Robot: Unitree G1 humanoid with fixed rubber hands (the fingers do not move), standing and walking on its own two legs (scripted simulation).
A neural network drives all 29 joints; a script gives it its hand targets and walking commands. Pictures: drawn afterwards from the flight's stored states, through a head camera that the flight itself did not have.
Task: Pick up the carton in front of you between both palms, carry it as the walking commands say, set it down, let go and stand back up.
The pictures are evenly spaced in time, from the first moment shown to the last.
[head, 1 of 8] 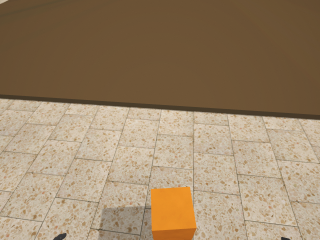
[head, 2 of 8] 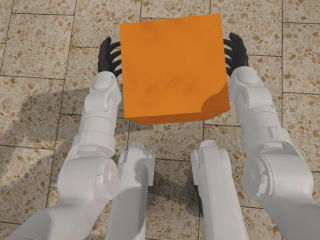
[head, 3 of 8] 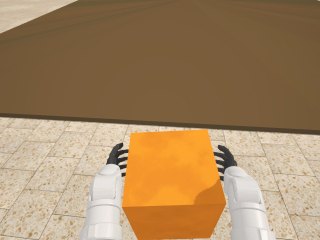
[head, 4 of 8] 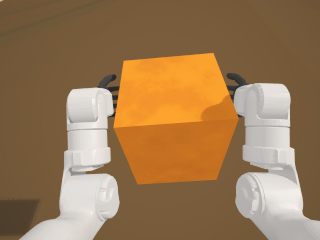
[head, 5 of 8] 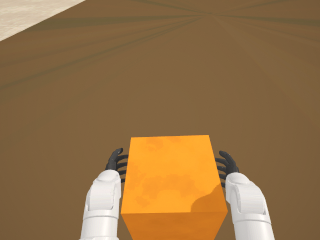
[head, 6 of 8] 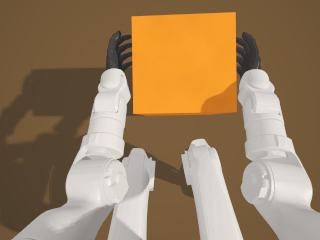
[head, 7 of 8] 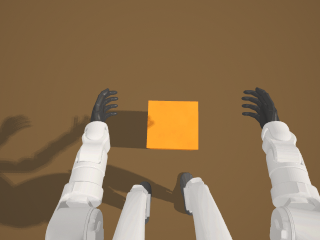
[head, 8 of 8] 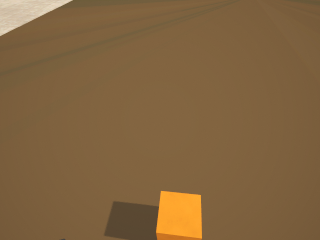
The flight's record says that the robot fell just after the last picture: no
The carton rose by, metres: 0.81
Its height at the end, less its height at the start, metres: +0.06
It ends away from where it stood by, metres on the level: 2.76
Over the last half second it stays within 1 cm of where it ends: yes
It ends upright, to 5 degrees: yes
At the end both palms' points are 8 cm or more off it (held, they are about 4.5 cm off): yes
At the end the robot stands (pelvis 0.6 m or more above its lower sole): yes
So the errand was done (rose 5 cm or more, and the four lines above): yes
